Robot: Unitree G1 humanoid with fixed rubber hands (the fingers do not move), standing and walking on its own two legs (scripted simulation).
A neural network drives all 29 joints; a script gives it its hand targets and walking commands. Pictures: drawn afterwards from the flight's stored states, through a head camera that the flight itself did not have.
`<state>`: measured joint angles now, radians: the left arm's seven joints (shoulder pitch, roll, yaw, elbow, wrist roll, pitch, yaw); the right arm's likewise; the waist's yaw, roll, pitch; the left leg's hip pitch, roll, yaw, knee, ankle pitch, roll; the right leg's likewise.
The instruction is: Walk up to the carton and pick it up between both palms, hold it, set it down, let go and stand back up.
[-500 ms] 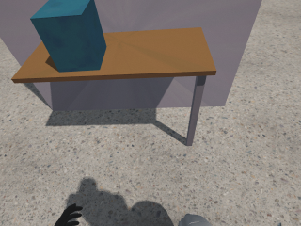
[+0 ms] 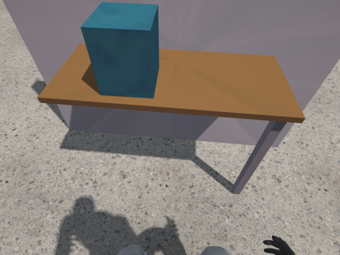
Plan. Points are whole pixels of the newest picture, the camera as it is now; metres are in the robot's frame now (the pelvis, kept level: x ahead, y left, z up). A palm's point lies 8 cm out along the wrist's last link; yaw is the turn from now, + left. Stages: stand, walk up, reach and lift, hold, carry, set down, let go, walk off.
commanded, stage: walk up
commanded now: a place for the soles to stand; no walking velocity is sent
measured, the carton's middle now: (128, 51) +0.74 +0.18 +0.10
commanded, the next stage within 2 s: none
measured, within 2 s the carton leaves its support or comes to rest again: neither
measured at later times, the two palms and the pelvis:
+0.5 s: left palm (31, 217) +0.21 +0.35 -0.05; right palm (247, 231) +0.20 -0.19 -0.11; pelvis +0.13 +0.08 +0.02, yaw -4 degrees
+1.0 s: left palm (39, 175) +0.34 +0.40 -0.08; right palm (230, 209) +0.25 -0.14 -0.07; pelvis +0.18 +0.15 +0.01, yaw -9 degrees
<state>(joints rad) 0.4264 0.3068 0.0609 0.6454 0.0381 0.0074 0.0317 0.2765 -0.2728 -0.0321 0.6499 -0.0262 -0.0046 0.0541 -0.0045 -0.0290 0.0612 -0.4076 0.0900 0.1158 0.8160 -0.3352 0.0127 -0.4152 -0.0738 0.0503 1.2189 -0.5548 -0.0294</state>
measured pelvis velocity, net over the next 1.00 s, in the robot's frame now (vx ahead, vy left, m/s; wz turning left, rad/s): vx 0.18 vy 0.15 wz -0.15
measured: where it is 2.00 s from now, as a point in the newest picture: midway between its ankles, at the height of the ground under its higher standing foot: outside the picture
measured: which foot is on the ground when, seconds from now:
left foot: down 0.00-0.28, up 0.30-0.60, down 0.62-1.00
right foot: up 0.00-0.24, down 0.26-0.64, up 0.66-0.92, down 0.94-1.00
